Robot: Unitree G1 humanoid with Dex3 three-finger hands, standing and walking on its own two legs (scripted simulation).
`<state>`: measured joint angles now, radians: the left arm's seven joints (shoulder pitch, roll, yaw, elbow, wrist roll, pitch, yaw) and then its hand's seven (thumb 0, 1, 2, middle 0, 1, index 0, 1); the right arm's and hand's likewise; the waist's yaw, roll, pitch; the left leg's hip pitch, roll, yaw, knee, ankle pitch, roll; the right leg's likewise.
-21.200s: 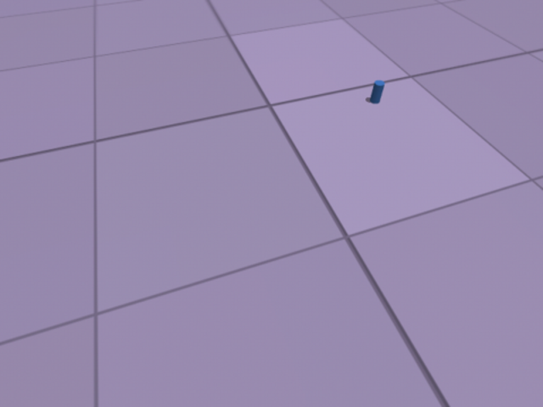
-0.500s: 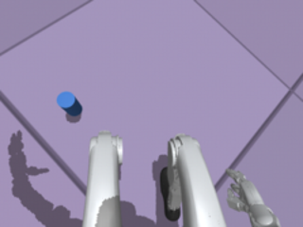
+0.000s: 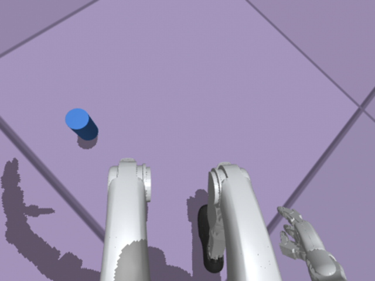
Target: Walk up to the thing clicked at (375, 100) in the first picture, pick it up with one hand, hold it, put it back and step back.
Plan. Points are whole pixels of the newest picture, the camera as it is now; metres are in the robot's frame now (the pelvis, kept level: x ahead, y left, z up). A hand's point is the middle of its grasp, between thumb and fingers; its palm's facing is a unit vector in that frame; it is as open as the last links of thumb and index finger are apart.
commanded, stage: go down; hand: left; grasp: from above
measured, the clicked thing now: (83, 125) +0.46 +0.32 -0.33
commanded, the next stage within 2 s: approach in 0.52 s
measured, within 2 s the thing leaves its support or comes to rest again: neither
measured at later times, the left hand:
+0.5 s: hand out of the picture +0.33 +0.45 -0.03, palm faces +0.24 -0.91 -0.33, open 16.8 cm
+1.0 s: hand (4, 146) +0.34 +0.40 -0.13, palm faces +0.24 -0.97 -0.04, open 16.8 cm
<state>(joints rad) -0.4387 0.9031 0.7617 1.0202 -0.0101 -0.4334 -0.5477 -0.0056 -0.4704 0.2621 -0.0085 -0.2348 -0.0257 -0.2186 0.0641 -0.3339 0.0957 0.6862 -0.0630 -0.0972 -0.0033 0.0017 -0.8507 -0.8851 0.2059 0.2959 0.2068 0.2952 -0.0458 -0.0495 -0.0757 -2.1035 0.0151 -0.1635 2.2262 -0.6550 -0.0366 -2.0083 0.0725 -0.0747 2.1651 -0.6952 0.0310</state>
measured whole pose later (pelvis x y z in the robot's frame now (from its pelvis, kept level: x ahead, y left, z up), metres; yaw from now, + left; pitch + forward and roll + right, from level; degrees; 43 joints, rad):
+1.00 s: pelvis +0.00 +0.00 -0.06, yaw -3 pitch +25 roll -9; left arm -0.49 0.86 0.78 1.26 -0.27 -0.70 -0.70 -0.01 -0.44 0.19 -0.02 -0.19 -0.03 -0.19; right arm -0.03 -0.36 0.22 0.68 -0.11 -0.14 0.02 0.00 -0.85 -0.88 0.21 0.30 0.21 0.30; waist -0.09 -0.14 0.02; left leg -2.20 0.02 -0.22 2.44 -0.68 -0.04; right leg -2.10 0.10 -0.12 2.34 -0.70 0.04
